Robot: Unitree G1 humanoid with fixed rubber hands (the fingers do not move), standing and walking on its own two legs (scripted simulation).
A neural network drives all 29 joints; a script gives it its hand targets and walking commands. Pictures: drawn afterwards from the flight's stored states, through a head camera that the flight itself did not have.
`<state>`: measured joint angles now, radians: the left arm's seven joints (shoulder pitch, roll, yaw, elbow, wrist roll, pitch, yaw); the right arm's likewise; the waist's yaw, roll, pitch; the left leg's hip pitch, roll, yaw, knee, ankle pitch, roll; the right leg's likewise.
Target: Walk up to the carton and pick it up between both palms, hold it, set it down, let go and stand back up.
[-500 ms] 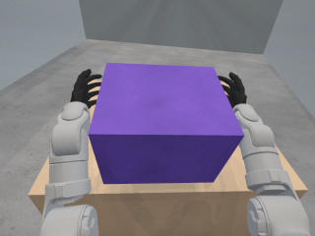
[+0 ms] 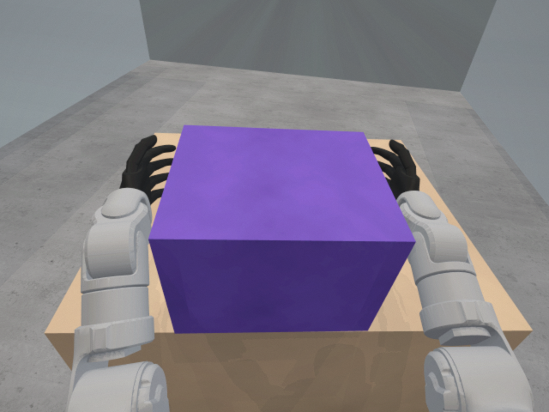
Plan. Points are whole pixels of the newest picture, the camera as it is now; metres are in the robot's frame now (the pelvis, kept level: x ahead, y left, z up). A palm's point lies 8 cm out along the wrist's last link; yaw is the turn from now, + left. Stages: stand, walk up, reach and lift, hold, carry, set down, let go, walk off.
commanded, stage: hold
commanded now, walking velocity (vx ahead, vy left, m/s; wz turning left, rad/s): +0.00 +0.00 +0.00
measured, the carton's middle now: (274, 226) +0.34 +0.00 +0.14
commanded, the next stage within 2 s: set down in 0.68 s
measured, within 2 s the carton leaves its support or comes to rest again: neither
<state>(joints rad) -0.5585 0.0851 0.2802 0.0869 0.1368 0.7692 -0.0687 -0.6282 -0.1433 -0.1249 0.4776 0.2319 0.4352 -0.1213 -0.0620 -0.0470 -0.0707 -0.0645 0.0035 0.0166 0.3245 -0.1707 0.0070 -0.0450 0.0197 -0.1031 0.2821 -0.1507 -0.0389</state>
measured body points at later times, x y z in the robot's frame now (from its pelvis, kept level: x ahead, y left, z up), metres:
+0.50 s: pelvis +0.00 +0.00 +0.00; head -0.05 +0.03 +0.45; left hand +0.37 +0.19 +0.22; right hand +0.37 -0.18 +0.20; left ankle +0.01 +0.11 -0.75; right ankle +0.01 -0.09 -0.75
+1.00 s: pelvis +0.00 +0.01 +0.00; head -0.06 +0.03 +0.45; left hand +0.37 +0.19 +0.23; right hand +0.37 -0.19 +0.21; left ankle +0.01 +0.11 -0.75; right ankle +0.01 -0.09 -0.75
